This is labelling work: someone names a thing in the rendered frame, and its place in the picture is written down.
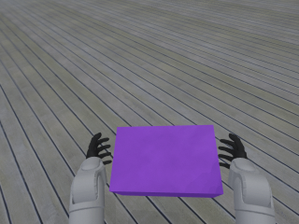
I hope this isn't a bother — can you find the right robot hand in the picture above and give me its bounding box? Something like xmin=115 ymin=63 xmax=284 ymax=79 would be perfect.
xmin=218 ymin=133 xmax=248 ymax=169

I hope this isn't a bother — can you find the left robot hand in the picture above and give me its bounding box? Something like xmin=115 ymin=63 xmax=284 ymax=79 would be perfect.
xmin=86 ymin=133 xmax=112 ymax=165

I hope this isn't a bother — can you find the carton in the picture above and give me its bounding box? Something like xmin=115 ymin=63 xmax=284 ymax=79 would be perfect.
xmin=109 ymin=124 xmax=224 ymax=198

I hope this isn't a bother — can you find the right robot forearm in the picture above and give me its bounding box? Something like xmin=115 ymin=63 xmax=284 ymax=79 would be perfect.
xmin=227 ymin=158 xmax=276 ymax=224

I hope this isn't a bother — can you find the left robot forearm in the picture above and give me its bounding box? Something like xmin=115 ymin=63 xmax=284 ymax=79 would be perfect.
xmin=68 ymin=157 xmax=107 ymax=224

